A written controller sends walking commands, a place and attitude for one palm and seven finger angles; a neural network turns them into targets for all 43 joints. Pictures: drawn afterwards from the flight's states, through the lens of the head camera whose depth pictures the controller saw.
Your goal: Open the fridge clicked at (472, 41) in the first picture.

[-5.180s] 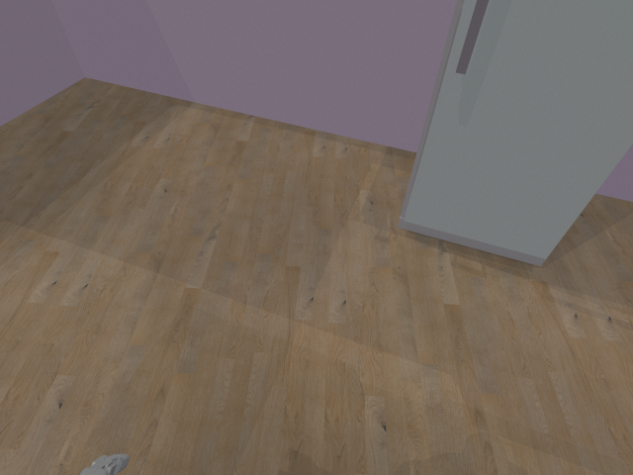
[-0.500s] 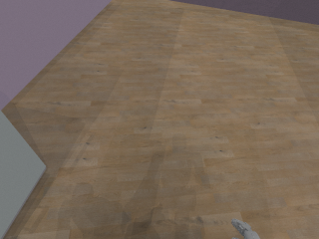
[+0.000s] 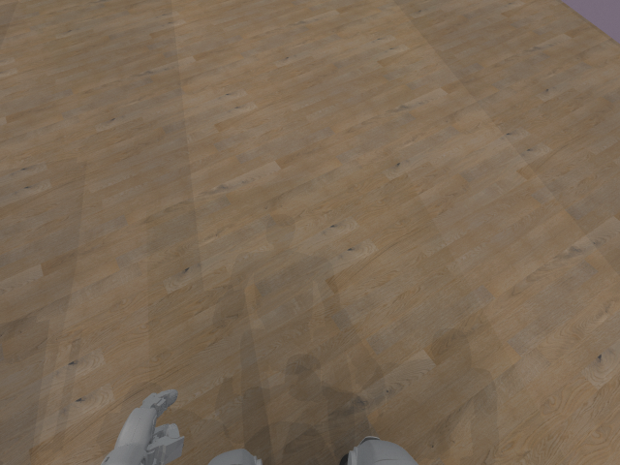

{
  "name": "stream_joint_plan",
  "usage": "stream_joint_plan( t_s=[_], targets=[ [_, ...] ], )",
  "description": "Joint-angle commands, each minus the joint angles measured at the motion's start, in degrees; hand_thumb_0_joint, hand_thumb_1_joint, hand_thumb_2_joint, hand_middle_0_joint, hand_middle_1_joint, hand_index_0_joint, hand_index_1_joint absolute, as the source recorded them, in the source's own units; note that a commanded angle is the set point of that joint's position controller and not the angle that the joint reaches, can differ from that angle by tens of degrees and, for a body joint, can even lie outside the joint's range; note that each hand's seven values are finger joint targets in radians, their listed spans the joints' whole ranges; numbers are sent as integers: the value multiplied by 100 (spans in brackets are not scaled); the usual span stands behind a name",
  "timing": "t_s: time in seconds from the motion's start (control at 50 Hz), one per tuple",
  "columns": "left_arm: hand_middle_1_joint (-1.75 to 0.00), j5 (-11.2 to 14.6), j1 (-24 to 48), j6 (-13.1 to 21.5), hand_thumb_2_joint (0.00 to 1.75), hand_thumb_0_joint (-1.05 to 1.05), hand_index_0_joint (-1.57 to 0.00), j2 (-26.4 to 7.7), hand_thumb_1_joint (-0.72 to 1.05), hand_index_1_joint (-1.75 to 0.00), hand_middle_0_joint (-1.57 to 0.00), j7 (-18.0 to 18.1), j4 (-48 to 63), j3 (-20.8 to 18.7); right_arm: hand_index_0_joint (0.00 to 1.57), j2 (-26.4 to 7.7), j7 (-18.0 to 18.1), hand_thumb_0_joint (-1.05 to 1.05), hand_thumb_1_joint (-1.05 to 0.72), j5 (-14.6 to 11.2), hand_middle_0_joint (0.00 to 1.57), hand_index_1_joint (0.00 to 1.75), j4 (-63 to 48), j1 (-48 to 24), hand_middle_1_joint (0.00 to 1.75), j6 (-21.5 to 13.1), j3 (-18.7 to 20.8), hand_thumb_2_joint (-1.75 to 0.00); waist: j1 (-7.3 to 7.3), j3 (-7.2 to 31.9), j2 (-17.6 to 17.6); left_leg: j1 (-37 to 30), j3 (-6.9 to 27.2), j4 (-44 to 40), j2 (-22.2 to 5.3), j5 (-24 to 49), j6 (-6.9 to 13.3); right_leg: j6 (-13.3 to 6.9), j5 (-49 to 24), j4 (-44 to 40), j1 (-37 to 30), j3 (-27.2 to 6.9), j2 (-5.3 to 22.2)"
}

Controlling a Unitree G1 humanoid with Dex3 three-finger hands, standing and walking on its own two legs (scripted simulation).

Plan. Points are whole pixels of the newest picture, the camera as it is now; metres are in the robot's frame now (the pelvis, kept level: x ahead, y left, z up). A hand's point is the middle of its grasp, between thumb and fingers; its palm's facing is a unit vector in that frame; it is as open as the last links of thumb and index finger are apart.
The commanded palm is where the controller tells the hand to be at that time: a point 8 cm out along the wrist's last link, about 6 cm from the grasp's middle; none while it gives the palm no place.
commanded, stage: turn to face it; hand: left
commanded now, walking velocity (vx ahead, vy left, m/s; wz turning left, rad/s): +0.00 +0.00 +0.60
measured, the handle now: out of the picture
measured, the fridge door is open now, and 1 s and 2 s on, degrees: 0 0 0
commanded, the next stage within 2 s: none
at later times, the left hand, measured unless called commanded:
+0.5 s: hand out of the picture +0.08 +0.25 -0.16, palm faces +0.23 -0.95 -0.21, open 7.4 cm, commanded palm none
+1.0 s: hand out of the picture +0.02 +0.16 -0.12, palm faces +0.48 -0.83 -0.28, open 7.4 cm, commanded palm none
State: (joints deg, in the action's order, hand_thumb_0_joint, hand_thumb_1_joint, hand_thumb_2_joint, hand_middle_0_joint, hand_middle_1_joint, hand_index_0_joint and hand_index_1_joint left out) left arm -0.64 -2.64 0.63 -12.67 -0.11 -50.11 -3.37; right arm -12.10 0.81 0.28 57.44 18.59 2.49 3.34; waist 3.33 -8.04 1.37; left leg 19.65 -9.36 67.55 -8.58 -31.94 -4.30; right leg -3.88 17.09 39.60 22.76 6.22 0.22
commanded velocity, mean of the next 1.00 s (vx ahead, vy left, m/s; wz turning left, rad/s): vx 0.00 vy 0.00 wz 0.60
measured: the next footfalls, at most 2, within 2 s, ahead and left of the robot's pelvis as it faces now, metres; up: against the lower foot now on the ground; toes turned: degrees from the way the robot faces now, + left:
left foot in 0.30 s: +0.10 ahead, +0.14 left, +0.00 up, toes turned +14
right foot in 0.82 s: +0.12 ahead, -0.12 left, +0.00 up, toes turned +21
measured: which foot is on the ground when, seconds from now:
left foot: up 0.00-0.28, down 0.30-0.82, up 0.84-1.00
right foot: down 0.00-0.32, up 0.34-0.80, down 0.82-1.00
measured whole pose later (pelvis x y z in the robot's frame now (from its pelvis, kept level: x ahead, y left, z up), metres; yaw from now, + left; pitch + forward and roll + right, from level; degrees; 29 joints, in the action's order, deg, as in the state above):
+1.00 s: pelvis +0.03 -0.05 +0.02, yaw +29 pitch -2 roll +2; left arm -0.8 -11.3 -1.3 -9.4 1.4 -51.4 -1.7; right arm -16.3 -1.7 1.5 53.1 12.7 4.9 6.6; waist 2.0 -2.1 2.1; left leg 32.3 0.7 67.5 0.0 -18.9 -4.1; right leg -1.0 15.3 28.6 11.7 7.3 4.7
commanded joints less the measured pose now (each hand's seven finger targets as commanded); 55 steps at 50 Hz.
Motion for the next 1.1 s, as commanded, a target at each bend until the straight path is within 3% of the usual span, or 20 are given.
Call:
stream_joint_plan(
  t_s=[0.0,0.06,0.1,0.18,0.24,0.26,0.3,0.32,0.38,0.44,0.62,0.7,0.76,0.78,0.8,0.82,0.84,0.9,0.94,1.08],
  targets=[
    [-30,1,-690,-8,90,0,-20,-789,90,-30,-20,239,91,-176,20,-375,44,0,-90,69,20,30,-454,-29,30,-119,21,-90,-298,1468,-581,1020,843,620,-59,706,18,-639,-3969,-1657,-1615,-1390,1634],
    [-30,-52,-370,72,90,0,-20,-591,90,-30,-20,222,64,-24,20,-149,42,0,-90,71,20,30,-151,492,30,-26,-75,-90,34,1180,-595,365,767,-362,98,983,32,-484,-3462,-1833,-735,-662,1377],
    [-30,-65,-376,97,90,0,-20,-548,90,-30,-20,202,-60,26,20,-33,6,0,-90,39,20,30,-69,513,30,-57,-113,-90,22,1124,-742,60,652,-1250,211,1112,59,-425,-2942,-1912,-687,-406,1256],
    [-30,-65,-676,4,90,0,-20,-620,90,-30,-20,203,-177,-65,20,-125,-34,0,-90,33,20,30,-259,-86,30,-106,-64,-90,-308,785,-1122,216,420,-2128,334,1028,62,-490,-2595,-1788,-1044,-525,1561],
    [-30,-28,-696,-63,90,0,-20,-654,90,-30,-20,230,-201,-135,20,-176,-71,0,-90,60,20,30,-270,-13,30,-133,-10,-90,-245,745,-718,-307,326,-3221,357,1882,103,-165,-2154,-1181,-952,-252,1586],
    [-30,-5,-743,-103,90,0,-20,-568,90,-30,-20,223,-175,-141,20,-321,-87,0,-90,68,20,30,-246,150,30,-155,33,-90,-175,840,-205,-733,588,-3734,211,2737,214,100,-1607,-697,-664,-76,1412],
    [-30,45,-731,-180,90,0,-20,-140,90,-30,-20,193,64,-72,20,-1074,-70,0,-90,143,20,30,-356,425,30,-196,184,-90,-68,645,1951,-663,3091,-4948,-1551,4845,1338,731,1845,1405,373,224,335],
    [-30,-10,-518,-198,90,0,-20,-207,90,-30,-20,206,122,-105,20,-1050,-7,0,-90,170,20,30,-323,391,30,-196,198,-90,-33,618,1456,-531,3266,-5177,-1574,4280,1590,677,1854,2254,535,-290,387],
    [-30,-53,-406,-176,90,0,-20,-264,90,-30,-20,140,48,-199,20,-780,58,0,-90,127,20,30,-466,-7,30,-252,141,-90,-157,822,1026,-887,2558,-4931,-832,4023,1306,708,885,2802,1016,-643,488],
    [-30,-32,-624,-175,90,0,-20,-286,90,-30,-20,110,-54,-206,20,-826,63,0,-90,96,20,30,-560,-97,30,-291,191,-90,-189,1397,551,-1512,2155,-4786,-554,4285,1231,832,522,2663,1002,-645,440],
    [-30,13,-311,-221,90,0,-20,-371,90,-30,-20,145,136,-180,20,-1085,-15,0,-90,118,20,30,-607,-91,30,-167,343,-90,1,1288,760,-1362,2820,-4836,-493,3644,1432,934,864,1331,608,-654,277],
    [-30,43,-601,-217,90,0,-20,-427,90,-30,-20,166,152,-154,20,-1217,-59,0,-90,131,20,30,-736,-427,30,-85,385,-90,-141,1190,985,-644,3125,-4821,-316,3136,1357,819,831,355,-225,-618,91],
    [-30,58,-1398,-170,90,0,-20,-593,90,-30,-20,189,-6,-232,20,-1170,-102,0,-90,98,20,30,-935,-890,30,-15,419,-90,-547,1227,759,529,2969,-4537,126,1919,952,707,-142,-1354,-1799,-483,79],
    [-30,-30,-1584,-115,90,0,-20,-995,90,-30,-20,228,-1,-319,20,-822,-130,0,-90,57,20,30,-998,-809,30,24,395,-90,-626,1195,-391,1479,2392,-3466,726,951,532,396,508,-2391,-2495,-1358,1019],
    [-30,-122,-1411,-89,90,0,-20,-1612,90,-30,-20,258,186,-386,20,-471,-129,0,-90,56,20,30,-1155,-752,30,11,330,-90,-653,1017,-2066,2281,1262,-1674,1446,53,70,-211,1202,-3052,-2200,-3294,2713],
    [-30,-38,-993,-134,90,0,-20,-1477,90,-30,-20,285,327,-299,20,-865,-140,0,-90,140,20,30,-1142,-947,30,15,401,-90,-540,749,-1499,1794,1502,-745,997,51,195,-353,1232,-3077,-953,-2940,2902],
    [-30,-49,-482,-85,90,0,-20,-1142,90,-30,-20,283,455,-261,20,-873,-192,0,-90,155,20,30,-1046,-787,30,74,418,-90,-236,522,-1208,1591,1533,-287,858,539,229,-254,1219,-3074,-433,-2333,2472],
    [-30,-25,-180,-27,90,0,-20,-737,90,-30,-20,227,486,-112,20,-717,-267,0,-90,142,20,30,-737,-423,30,138,384,-90,26,246,-1036,1458,1131,383,724,1283,61,15,-260,-2572,-411,-1044,1684],
    [-30,-33,-519,9,90,0,-20,-742,90,-30,-20,220,406,-99,20,-676,-275,0,-90,125,20,30,-729,-467,30,136,354,-90,-113,390,-1107,1519,986,312,692,1408,-30,-13,-752,-2390,-921,-667,1643],
    [-30,-98,-1317,-32,90,0,-20,-1026,90,-30,-20,220,137,-177,20,-635,-281,0,-90,91,20,30,-966,-1304,30,137,262,-90,-564,563,-1142,1216,671,-1098,540,806,-92,-305,-1316,-2205,-1622,-546,2105]
  ],
)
